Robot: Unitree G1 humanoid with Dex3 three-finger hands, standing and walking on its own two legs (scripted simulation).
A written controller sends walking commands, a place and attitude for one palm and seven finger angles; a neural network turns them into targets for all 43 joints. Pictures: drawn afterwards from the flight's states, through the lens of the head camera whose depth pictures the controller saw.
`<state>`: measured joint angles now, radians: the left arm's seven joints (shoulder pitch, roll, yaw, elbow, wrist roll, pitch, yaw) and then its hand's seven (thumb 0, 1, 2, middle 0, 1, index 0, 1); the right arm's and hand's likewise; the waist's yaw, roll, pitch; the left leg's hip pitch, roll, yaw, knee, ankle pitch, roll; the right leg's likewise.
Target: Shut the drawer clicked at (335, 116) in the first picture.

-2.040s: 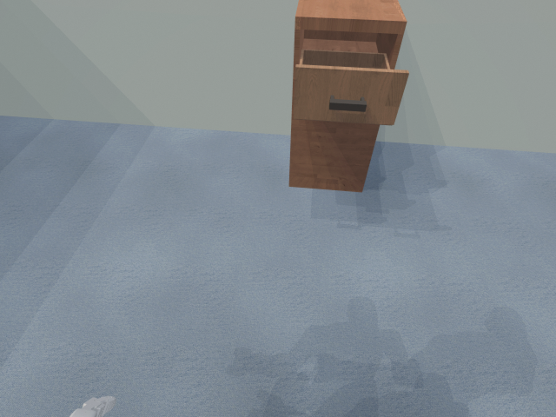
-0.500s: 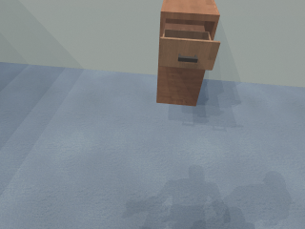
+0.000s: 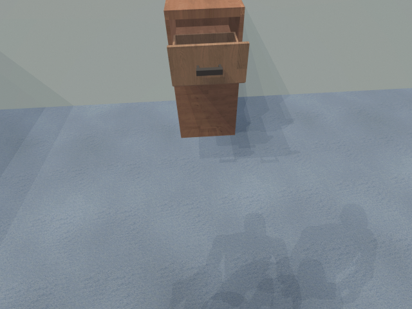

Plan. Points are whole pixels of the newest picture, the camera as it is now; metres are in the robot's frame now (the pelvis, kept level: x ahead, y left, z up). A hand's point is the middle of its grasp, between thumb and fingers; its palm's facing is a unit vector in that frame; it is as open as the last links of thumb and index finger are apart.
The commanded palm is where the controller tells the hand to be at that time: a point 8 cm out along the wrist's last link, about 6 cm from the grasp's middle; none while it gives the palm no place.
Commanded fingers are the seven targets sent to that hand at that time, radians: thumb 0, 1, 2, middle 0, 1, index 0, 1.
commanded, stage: walk to a spot facing it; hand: left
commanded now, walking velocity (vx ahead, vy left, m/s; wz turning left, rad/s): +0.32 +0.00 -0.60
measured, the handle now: (209, 69) +1.03 +0.10 -0.05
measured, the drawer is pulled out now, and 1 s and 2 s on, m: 0.30 0.30 0.30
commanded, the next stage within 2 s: turn to face it in 1.30 s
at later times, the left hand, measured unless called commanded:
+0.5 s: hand (107, 295) +0.18 +0.26 -0.17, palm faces -0.16 -0.97 -0.19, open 7.4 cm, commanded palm none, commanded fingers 0.00 0.90 0.90 -0.20 -0.30 -0.20 -0.30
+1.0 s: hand (218, 171) +0.55 +0.03 -0.15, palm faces -0.65 -0.75 -0.13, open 7.4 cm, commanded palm none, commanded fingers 0.00 0.90 0.90 -0.20 -0.30 -0.20 -0.30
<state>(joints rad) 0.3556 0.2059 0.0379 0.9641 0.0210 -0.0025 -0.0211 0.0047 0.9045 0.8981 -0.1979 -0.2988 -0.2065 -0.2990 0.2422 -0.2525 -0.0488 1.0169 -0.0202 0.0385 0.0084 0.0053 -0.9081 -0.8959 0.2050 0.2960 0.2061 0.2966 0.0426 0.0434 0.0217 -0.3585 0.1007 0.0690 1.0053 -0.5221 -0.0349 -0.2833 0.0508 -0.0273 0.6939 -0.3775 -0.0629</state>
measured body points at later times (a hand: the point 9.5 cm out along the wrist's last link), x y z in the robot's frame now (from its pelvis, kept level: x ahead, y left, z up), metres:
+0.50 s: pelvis +0.17 +0.06 +0.01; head +0.19 +0.09 +0.46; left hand +0.19 +0.31 -0.16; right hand +0.25 -0.19 -0.10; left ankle +0.23 +0.15 -0.72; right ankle +0.02 -0.05 -0.65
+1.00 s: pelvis +0.33 -0.01 +0.00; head +0.37 -0.04 +0.45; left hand +0.58 +0.07 -0.14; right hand +0.09 -0.10 -0.13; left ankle +0.24 +0.15 -0.71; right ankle +0.39 -0.13 -0.71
